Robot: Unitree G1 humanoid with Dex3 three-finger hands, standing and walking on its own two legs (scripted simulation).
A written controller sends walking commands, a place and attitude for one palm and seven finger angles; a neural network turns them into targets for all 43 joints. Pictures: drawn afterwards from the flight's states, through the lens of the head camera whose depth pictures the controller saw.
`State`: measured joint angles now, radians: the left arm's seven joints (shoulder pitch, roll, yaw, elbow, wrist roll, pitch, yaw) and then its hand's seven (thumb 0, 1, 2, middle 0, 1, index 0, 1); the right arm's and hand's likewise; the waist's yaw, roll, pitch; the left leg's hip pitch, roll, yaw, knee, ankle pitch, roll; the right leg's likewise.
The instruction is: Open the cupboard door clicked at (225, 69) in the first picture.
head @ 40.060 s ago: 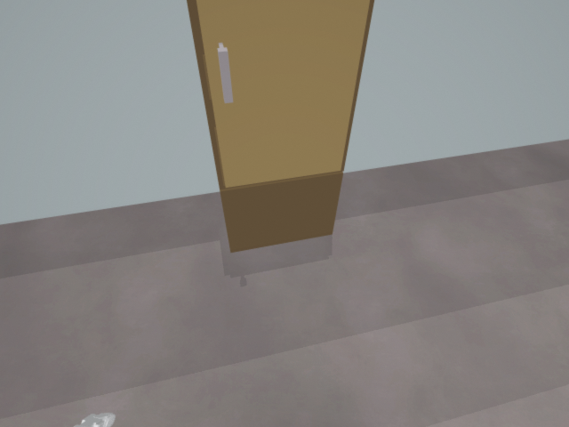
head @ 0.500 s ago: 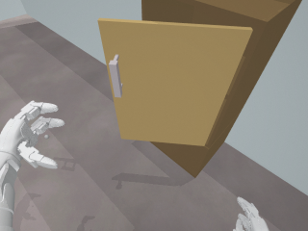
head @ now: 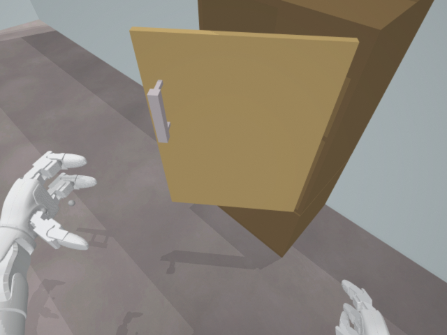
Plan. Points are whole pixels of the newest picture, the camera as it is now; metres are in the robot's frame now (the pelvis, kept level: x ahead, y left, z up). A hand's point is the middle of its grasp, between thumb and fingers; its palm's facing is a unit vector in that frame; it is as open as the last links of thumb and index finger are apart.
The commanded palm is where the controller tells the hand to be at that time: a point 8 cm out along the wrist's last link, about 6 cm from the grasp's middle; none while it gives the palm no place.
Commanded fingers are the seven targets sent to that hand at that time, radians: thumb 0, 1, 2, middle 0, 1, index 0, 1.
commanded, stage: move the hooked fingers beside the handle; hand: left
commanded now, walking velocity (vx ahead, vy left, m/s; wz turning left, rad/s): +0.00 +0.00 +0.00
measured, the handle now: (161, 112) +0.56 +0.19 +0.08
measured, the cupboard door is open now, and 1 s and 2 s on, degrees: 37 37 37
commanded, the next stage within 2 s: none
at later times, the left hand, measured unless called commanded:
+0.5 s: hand (96, 169) +0.37 +0.27 +0.09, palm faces +0.01 -1.00 -0.01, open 13.9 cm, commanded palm +0.34 +0.32 +0.10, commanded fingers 0.00 -0.50 0.30 -0.30 -1.20 -0.30 -1.20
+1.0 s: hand (114, 142) +0.44 +0.25 +0.10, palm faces -0.01 -1.00 +0.00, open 13.9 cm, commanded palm +0.41 +0.30 +0.09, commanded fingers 0.00 -0.50 0.30 -0.30 -1.20 -0.30 -1.20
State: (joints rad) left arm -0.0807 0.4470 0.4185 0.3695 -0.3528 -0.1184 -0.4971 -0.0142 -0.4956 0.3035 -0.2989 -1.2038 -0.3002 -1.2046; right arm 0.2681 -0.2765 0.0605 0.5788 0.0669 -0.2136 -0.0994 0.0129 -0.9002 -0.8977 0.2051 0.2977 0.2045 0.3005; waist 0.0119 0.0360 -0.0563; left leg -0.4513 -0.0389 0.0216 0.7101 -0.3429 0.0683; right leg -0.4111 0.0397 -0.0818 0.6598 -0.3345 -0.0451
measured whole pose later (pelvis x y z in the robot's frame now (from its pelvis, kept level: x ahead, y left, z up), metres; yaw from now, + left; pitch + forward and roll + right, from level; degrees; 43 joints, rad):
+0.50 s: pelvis +0.01 -0.01 +0.00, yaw -1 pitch +8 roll -1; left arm -0.35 0.51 0.45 0.68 -0.29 -0.15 -0.49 -0.01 -0.49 0.30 -0.30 -1.20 -0.30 -1.20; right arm 0.31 -0.29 0.05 0.59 0.07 -0.15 -0.09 0.01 -0.90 -0.90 0.20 0.30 0.20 0.30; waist -0.04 0.02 -0.06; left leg -0.51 -0.02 0.04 0.72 -0.36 0.06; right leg -0.48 0.05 -0.06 0.68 -0.34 -0.05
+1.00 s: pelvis +0.01 +0.01 -0.01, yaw -2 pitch +12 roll -2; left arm -0.58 0.51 0.41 0.88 -0.22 -0.24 -0.42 -0.01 -0.49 0.30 -0.30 -1.20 -0.30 -1.20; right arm 0.36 -0.28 0.04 0.61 0.05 -0.06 -0.06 0.01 -0.90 -0.90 0.20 0.30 0.20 0.30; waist -0.08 0.01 -0.08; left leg -0.58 -0.03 0.05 0.74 -0.37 0.08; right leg -0.55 0.04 -0.05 0.69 -0.35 -0.03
